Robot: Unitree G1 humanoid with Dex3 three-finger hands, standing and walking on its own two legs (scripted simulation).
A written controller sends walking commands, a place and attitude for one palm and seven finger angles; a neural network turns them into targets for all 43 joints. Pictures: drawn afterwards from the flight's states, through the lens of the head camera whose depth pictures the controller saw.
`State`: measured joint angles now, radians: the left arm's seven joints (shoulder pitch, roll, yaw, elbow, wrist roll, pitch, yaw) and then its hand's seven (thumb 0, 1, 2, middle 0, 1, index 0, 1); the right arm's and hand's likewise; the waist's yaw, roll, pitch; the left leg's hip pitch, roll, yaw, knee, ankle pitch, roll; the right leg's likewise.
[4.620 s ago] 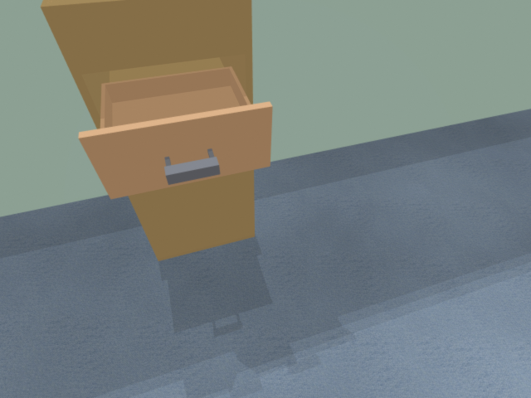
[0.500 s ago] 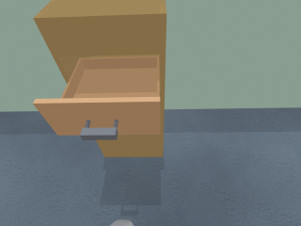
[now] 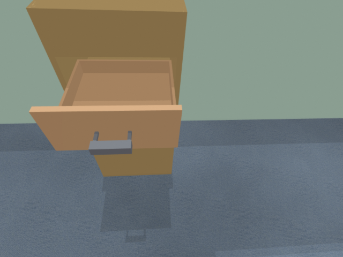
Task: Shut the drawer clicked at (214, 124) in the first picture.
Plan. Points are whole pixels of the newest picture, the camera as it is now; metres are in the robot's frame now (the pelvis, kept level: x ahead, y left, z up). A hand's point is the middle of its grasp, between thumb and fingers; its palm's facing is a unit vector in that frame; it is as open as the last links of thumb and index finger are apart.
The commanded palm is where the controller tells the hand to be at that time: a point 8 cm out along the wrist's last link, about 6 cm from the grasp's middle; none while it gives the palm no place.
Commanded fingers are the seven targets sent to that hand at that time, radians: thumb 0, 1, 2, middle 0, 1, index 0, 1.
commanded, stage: look again from close up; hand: left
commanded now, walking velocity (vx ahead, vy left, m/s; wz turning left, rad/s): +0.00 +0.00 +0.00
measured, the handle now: (112, 140) +0.41 +0.18 -0.01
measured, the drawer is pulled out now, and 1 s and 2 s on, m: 0.24 0.24 0.24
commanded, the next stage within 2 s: shuffle to correct the standing spot in 0.42 s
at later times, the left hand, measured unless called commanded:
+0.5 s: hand out of the picture +0.00 +0.15 -0.17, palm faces +0.05 -0.98 -0.22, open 7.4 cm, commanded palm none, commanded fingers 0.00 0.90 0.90 -0.20 -0.30 -0.20 -0.30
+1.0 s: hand out of the picture -0.03 +0.14 -0.18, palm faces +0.16 -0.97 -0.19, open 7.4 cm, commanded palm none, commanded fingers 0.00 0.90 0.90 -0.20 -0.30 -0.20 -0.30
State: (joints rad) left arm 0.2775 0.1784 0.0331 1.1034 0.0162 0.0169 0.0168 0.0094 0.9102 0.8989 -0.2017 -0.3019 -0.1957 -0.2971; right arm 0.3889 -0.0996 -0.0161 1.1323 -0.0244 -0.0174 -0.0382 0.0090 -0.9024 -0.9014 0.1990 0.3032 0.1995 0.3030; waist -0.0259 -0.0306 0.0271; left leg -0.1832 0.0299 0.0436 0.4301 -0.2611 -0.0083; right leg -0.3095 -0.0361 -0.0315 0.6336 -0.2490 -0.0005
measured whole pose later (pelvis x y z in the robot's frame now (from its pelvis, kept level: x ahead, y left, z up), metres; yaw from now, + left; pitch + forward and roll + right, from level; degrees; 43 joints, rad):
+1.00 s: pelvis +0.03 -0.02 -0.01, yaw +5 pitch -1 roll +0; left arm 0.41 0.13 0.04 1.09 0.02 -0.06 0.03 0.01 0.91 0.90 -0.20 -0.30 -0.20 -0.30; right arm 0.40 -0.10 -0.02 1.13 -0.02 -0.01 -0.01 0.01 -0.91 -0.90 0.20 0.30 0.20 0.30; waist 0.01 0.00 0.02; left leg -0.30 0.04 0.05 0.75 -0.48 0.03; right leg -0.18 -0.03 -0.10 0.58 -0.39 -0.02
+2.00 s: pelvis +0.03 -0.04 -0.01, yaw +4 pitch -1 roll +1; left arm 0.34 0.12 0.01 1.06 0.02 0.01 0.04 0.01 0.91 0.90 -0.20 -0.30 -0.20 -0.30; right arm 0.24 -0.16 -0.03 1.05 -0.02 0.01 -0.03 0.01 -0.94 -0.90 0.20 0.30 0.20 0.30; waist 0.01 0.00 0.02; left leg -0.27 -0.03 0.10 0.45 -0.16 0.05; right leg -0.21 -0.02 -0.01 0.52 -0.30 -0.01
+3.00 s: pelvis +0.04 -0.01 +0.00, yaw +3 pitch -2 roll +0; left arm 0.29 0.18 -0.01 1.02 0.02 0.00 0.05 0.01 0.91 0.90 -0.20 -0.30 -0.20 -0.30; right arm 0.20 -0.18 -0.01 1.04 -0.02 -0.01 -0.01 0.01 -0.91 -0.90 0.20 0.30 0.20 0.30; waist 0.00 0.00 0.04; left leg -0.24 -0.04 0.11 0.45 -0.18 0.08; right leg -0.16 -0.02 0.01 0.47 -0.28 0.02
